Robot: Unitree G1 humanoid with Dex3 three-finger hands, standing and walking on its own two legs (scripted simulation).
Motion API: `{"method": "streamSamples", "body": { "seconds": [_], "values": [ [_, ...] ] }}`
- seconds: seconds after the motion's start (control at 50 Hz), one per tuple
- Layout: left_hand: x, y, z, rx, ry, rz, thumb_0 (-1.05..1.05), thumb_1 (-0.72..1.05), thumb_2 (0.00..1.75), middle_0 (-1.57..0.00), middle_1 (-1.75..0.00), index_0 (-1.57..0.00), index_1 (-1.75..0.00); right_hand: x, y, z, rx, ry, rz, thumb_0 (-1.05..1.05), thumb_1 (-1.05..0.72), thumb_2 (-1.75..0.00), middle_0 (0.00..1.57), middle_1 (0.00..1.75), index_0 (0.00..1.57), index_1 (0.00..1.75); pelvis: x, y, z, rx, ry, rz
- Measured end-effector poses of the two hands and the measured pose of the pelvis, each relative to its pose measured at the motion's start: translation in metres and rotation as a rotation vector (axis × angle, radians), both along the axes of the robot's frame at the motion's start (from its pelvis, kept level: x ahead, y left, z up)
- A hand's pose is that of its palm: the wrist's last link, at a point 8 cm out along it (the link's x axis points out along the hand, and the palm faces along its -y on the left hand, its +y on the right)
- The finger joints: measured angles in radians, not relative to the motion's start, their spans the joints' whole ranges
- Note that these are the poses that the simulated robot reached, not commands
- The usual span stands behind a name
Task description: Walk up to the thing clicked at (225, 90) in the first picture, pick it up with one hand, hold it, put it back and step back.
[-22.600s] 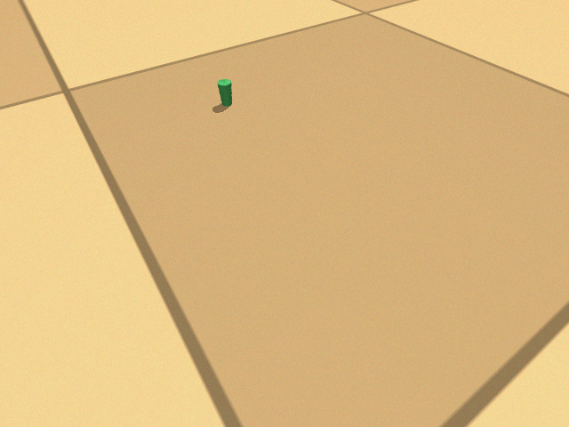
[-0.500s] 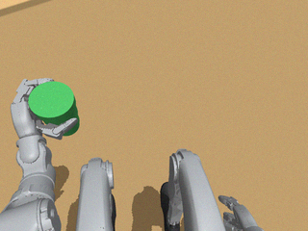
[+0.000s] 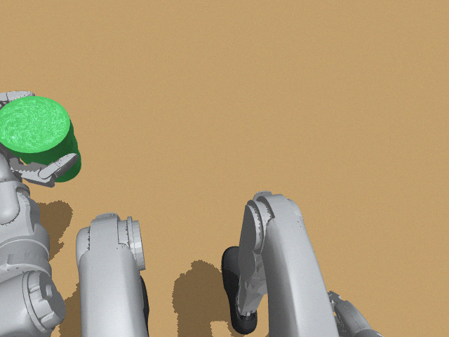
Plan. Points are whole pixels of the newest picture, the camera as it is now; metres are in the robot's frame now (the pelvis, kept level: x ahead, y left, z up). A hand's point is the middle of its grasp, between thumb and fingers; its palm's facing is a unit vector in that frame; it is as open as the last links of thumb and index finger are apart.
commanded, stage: crouch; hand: left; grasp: from the side
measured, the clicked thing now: (49, 147) +0.45 +0.24 -0.10
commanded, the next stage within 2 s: lower in 0.40 s
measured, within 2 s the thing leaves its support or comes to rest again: rests again in 1.70 s
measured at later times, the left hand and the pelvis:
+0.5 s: hand (49, 150) +0.46 +0.25 -0.12, palm faces +0.26 -0.97 -0.01, open 11.9 cm; pelvis +0.00 +0.01 -0.03, yaw -3 degrees
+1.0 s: hand (60, 158) +0.46 +0.25 -0.18, palm faces +0.29 -0.96 -0.01, open 11.9 cm; pelvis -0.01 +0.01 -0.05, yaw -6 degrees
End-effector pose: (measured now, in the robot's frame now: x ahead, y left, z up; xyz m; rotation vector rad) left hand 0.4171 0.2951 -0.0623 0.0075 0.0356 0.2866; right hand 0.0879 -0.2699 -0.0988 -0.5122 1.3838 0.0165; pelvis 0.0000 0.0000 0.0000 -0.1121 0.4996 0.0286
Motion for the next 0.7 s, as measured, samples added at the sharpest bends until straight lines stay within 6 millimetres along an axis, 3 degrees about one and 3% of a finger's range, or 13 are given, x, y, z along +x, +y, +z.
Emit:
{"method": "streamSamples", "body": {
  "seconds": [0.3,0.6,0.7],
  "values": [
    [0.003,0.005,-0.040,0.002,-0.001,-0.019,0.02,-0.60,1.08,-0.67,-0.99,-0.58,-0.99,0.003,-0.001,-0.008,-0.042,0.030,0.073,0.00,-0.93,-0.91,0.21,0.30,0.20,0.30,0.000,0.004,-0.022,-0.037,-0.045,-0.015],
    [0.007,0.003,-0.065,0.000,0.000,-0.025,0.02,-0.60,1.08,-0.67,-0.98,-0.58,-0.99,0.003,0.001,-0.008,-0.065,0.056,0.132,0.00,-0.93,-0.91,0.21,0.30,0.20,0.30,-0.001,0.007,-0.032,-0.065,-0.082,-0.026],
    [0.006,0.002,-0.082,-0.020,0.023,0.003,0.02,-0.60,1.08,-0.67,-0.98,-0.58,-0.99,0.005,0.003,-0.006,-0.077,0.048,0.168,0.00,-0.93,-0.91,0.21,0.30,0.20,0.30,-0.003,0.008,-0.036,-0.079,-0.105,-0.037]
  ]
}}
